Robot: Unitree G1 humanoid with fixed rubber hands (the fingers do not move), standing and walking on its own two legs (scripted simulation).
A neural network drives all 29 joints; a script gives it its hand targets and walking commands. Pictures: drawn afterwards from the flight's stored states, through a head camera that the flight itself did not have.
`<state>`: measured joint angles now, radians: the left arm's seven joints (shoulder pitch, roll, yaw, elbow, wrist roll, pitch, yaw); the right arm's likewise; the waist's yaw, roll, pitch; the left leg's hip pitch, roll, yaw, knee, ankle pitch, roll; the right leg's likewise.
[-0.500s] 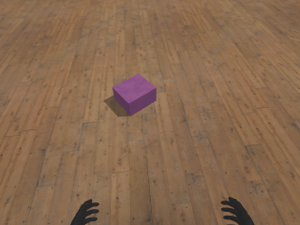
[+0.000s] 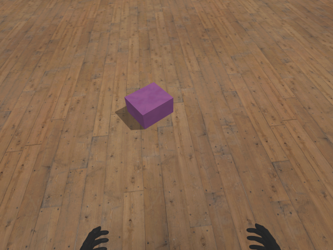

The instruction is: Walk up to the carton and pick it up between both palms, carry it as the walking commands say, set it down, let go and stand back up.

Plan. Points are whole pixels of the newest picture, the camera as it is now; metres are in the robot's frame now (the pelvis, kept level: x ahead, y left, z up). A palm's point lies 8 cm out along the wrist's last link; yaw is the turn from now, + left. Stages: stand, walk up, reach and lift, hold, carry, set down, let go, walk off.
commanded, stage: stand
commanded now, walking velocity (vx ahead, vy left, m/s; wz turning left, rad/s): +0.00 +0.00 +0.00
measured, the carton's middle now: (149, 104) +1.24 +0.17 -0.68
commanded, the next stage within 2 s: walk up in 1.30 s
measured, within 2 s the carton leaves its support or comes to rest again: neither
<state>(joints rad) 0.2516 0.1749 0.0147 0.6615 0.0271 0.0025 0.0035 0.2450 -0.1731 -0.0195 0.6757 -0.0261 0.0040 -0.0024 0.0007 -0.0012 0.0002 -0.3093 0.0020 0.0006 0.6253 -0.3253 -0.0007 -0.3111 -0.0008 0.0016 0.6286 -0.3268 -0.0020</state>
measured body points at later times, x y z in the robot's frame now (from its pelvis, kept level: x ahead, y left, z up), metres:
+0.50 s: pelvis +0.00 +0.00 +0.00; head +0.01 +0.00 +0.45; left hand +0.11 +0.23 -0.12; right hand +0.11 -0.23 -0.12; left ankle +0.00 +0.12 -0.73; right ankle +0.00 -0.12 -0.73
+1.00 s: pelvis +0.00 +0.00 +0.01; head +0.01 +0.00 +0.46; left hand +0.07 +0.24 -0.13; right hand +0.07 -0.24 -0.13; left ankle +0.00 +0.12 -0.73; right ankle +0.00 -0.12 -0.73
